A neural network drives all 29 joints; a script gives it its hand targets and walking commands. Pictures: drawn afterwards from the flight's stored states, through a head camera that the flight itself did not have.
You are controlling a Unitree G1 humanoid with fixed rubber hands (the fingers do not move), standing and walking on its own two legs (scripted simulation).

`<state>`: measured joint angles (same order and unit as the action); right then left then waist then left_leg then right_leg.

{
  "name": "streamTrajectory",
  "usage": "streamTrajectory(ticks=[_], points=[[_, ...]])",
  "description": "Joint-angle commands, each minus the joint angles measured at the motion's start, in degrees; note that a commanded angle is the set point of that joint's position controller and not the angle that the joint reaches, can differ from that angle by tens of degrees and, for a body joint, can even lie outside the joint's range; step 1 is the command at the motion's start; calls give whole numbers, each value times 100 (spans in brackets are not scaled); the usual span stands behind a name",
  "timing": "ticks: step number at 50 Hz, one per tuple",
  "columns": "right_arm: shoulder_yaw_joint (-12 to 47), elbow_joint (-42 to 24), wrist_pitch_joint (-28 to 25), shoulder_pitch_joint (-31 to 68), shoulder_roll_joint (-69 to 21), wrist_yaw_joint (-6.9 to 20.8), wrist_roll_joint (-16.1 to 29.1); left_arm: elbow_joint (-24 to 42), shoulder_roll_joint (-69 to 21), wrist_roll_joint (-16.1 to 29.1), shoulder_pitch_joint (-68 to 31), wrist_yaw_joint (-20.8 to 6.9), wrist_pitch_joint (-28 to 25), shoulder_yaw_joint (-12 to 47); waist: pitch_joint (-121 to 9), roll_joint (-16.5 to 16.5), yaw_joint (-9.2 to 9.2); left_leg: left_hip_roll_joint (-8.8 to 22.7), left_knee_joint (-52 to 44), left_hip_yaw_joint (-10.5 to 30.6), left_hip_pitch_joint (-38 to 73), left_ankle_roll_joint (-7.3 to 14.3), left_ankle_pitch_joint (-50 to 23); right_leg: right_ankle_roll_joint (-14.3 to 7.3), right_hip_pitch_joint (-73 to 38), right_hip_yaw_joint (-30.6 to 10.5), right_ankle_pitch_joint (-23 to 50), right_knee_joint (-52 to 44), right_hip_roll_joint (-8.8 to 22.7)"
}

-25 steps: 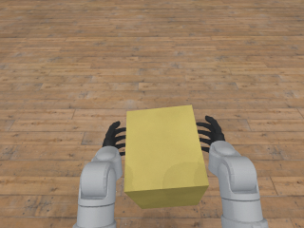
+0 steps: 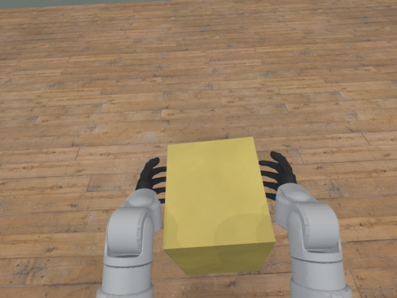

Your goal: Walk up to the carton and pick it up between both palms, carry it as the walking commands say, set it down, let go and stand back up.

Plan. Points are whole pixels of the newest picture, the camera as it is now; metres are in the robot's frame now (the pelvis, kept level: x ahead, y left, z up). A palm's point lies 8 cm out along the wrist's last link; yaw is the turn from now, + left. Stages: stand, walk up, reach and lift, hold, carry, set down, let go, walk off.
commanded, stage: carry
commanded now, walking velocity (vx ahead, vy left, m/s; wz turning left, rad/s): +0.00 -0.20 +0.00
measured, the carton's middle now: (216, 211) +0.28 -0.02 +0.01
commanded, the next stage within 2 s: none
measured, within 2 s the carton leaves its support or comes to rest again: neither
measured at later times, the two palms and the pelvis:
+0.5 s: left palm (225, 210) +0.24 -0.03 +0.10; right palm (375, 208) +0.23 -0.28 +0.10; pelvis -0.05 -0.13 +0.01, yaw +0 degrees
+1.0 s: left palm (305, 224) +0.20 -0.15 +0.10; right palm out of the picture +0.20 -0.40 +0.10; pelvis -0.08 -0.27 +0.00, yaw -1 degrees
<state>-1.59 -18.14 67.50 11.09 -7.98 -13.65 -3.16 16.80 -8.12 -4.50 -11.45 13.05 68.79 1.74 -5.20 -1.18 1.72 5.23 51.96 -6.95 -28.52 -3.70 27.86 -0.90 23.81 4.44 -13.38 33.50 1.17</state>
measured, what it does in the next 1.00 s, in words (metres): steps to the right: left foot, then right foot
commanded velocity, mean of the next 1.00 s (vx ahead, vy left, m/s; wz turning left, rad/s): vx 0.00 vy -0.20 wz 0.00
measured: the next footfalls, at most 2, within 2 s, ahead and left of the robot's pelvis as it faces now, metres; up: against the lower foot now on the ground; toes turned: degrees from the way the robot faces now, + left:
left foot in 0.06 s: +0.05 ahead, +0.08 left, +0.00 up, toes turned +9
right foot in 0.36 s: +0.02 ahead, -0.24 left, +0.00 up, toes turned -5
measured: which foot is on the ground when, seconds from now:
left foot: up 0.00-0.04, down 0.06-0.36, up 0.38-0.62, down 0.64-0.96, up 0.98-1.00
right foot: down 0.00-0.06, up 0.08-0.34, down 0.36-0.64, up 0.66-0.92, down 0.94-1.00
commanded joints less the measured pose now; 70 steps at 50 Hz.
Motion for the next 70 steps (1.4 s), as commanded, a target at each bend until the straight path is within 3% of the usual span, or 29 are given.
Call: streamTrajectory(ticks=[1, 2, 3, 4, 5, 7, 10, 14, 17, 18, 19, 20, 23, 30, 32, 33, 34, 37, 40, 46, 47, 49, 52, 60, 62, 63, 64, 66, 70], points=[[2964, -505, -75, 1995, -5530, 1022, 1706, 634, -5450, 1354, -1823, -776, -340, 2369, -1474, 1089, -86, -193, -1784, -176, 964, 146, -654, -750, -686, -721, 965, -628, 935], [2857, -392, -56, 1823, -5479, 1015, 1631, 577, -5372, 1348, -1752, -755, -319, 2391, -1495, 866, -49, -30, -2807, -68, 1611, 173, -1287, -543, -348, -624, 616, -423, 790], [2754, -274, -40, 1655, -5441, 1003, 1552, 501, -5364, 1323, -1662, -745, -296, 2440, -1419, 159, -46, 790, -3313, 920, 2359, 301, -1335, -275, 491, -457, 298, 145, 523], [2644, -97, -76, 1656, -5332, 1010, 1444, 650, -5432, 1374, -1859, -751, -256, 2577, -1369, -1774, -99, 2590, -3701, 3189, 2376, 1006, -2364, 171, 1429, -119, -1344, 1386, -78], [2683, -169, -96, 1740, -5506, 1020, 1505, 794, -5500, 1430, -2164, -770, -275, 2670, -1252, -1638, -152, 2817, -3697, 3209, 1949, 1445, -2810, 220, 1459, -525, -1560, 2518, 137], [2630, -187, -139, 1728, -5675, 1030, 1415, 911, -5720, 1624, -2381, -837, -309, 2818, -1184, -625, -177, 2276, -3632, 2273, 1760, 1221, -1865, 234, 1465, -820, -1037, 2862, 319], [2519, -334, -198, 1652, -5672, 1008, 1369, 960, -5814, 1740, -2380, -845, -295, 2944, -1161, -812, -132, 1429, -3328, 819, 1711, 724, -2527, 297, 765, -296, -663, 1805, 53], [2382, -195, -82, 1247, -5311, 934, 1262, 835, -5424, 1617, -2018, -752, -171, 2812, -1273, -1377, -60, 1342, -2986, 664, 1798, 664, -2877, 379, 137, 66, -799, 362, -125], [2382, -91, 21, 1271, -5158, 883, 1241, 663, -5210, 1589, -1866, -726, -70, 2629, -1406, -1103, -129, 1104, -2275, 519, 1526, 328, -2550, 305, -784, 230, -238, -1203, -150], [2403, -47, 38, 1339, -5121, 866, 1237, 629, -5154, 1590, -1922, -739, -49, 2563, -1409, -566, -121, 913, -1773, 344, 1117, 140, -2050, 274, -1180, -161, -71, -1498, 244], [2502, -56, 82, 1275, -5095, 874, 1175, 438, -5055, 1483, -1793, -768, -50, 2430, -1313, 903, -154, 413, -955, -103, -115, -122, -537, -78, -1505, -1495, 408, -1643, 1225], [2758, -413, 67, 1802, -5234, 906, 1352, 535, -5243, 1507, -1978, -782, -133, 2377, -1280, 2014, -203, 57, -22, -296, -562, -188, 621, -637, -1412, -1978, 1227, -1528, 1716], [3106, -566, -9, 2431, -5707, 964, 1692, 587, -5480, 1380, -1966, -828, -230, 2210, -1176, 1147, -166, -28, 1257, 216, -563, -30, 207, -831, -1204, -1048, 1254, -1253, 1293], [2887, -379, 1, 1848, -5501, 955, 1606, 625, -5383, 1341, -1755, -758, -268, 2289, -1479, 1019, -143, -304, -1899, -178, 781, 178, -588, -937, -1349, -932, 1997, -678, 1053], [2673, -165, 29, 1534, -5458, 964, 1471, 536, -5336, 1354, -1682, -729, -227, 2410, -1517, 461, -70, 545, -3307, 486, 2428, 294, -1902, -415, -213, -690, 1744, -146, 753], [2579, -68, -13, 1616, -5335, 968, 1400, 677, -5410, 1402, -1877, -738, -204, 2518, -1667, -1303, -111, 2269, -3262, 2427, 3023, 895, -3889, 57, 818, -354, 179, 795, 255], [2580, -54, -55, 1779, -5466, 986, 1425, 823, -5506, 1487, -2289, -763, -218, 2653, -1370, -1821, -151, 2775, -3351, 2848, 2707, 1531, -4912, 230, 1385, -326, -1650, 1859, 19], [2573, -208, -163, 1620, -5805, 1022, 1358, 996, -5883, 1716, -2373, -866, -305, 2876, -1256, -450, -188, 2009, -3230, 1512, 2325, 1135, -3935, 316, 1182, -638, -1013, 2355, 250], [2465, -423, -209, 1599, -5645, 994, 1361, 1126, -5813, 1793, -2423, -839, -301, 2966, -1179, -944, -124, 1316, -3083, 516, 2014, 755, -3825, 379, 421, -96, -670, 1403, -19], [2375, -201, -27, 1256, -5200, 892, 1250, 768, -5282, 1632, -1851, -752, -101, 2666, -1399, -1167, -134, 1079, -2183, 423, 1866, 378, -3224, 357, -765, 321, -110, -1228, -171], [2399, -163, -12, 1300, -5189, 879, 1247, 743, -5231, 1630, -1894, -766, -81, 2605, -1500, -766, -121, 938, -1828, 323, 1499, 196, -2660, 342, -1259, 80, 155, -1427, 131], [2736, -478, 25, 1691, -5283, 919, 1343, 555, -5270, 1523, -1902, -800, -158, 2387, -1377, 1863, -161, 90, -444, -336, -318, -167, 195, -473, -1750, -1759, 2042, -1312, 1590], [3084, -582, -30, 2289, -5743, 991, 1693, 640, -5517, 1412, -1875, -848, -237, 2223, -1331, 1179, -181, -63, 1296, 205, -467, 6, 473, -910, -1491, -1082, 1885, -1121, 1397], [2857, -368, -13, 1752, -5598, 1003, 1597, 651, -5463, 1348, -1681, -792, -266, 2296, -1481, 975, -123, -276, -2290, -210, 1108, 202, -796, -852, -1216, -880, 1705, -638, 1023], [2648, -181, 11, 1490, -5517, 1008, 1471, 547, -5446, 1344, -1605, -767, -217, 2431, -1417, 9, -90, 1011, -3462, 1048, 2730, 434, -1920, -270, 269, -567, 1225, 160, 610], [2492, 35, -48, 1635, -5457, 1007, 1373, 792, -5533, 1468, -2095, -787, -183, 2629, -1268, -1882, -142, 2539, -3501, 2870, 2758, 1175, -3779, 178, 1180, -180, -959, 1020, 54], [2578, -122, -75, 1776, -5636, 1023, 1452, 871, -5632, 1510, -2346, -813, -219, 2675, -1204, -1617, -163, 2715, -3466, 2761, 2554, 1578, -4596, 250, 1365, -476, -1609, 2229, 147], [2592, -191, -134, 1568, -5872, 1041, 1379, 958, -5893, 1670, -2237, -892, -281, 2804, -1268, -485, -204, 2188, -3224, 1795, 2482, 1285, -4153, 325, 1261, -718, -1211, 2550, 316], [2456, -461, -206, 1526, -5673, 1004, 1365, 1134, -5820, 1797, -2312, -868, -285, 2929, -1196, -964, -115, 1294, -2931, 438, 2125, 790, -4371, 428, 327, -22, -771, 1302, -30]])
